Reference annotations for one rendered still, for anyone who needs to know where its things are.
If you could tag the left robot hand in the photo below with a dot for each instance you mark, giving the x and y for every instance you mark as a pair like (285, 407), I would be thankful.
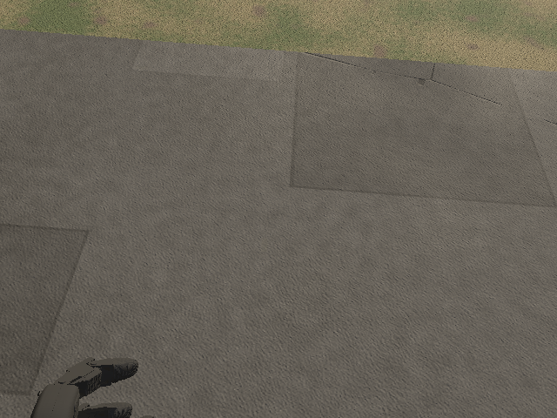
(61, 399)

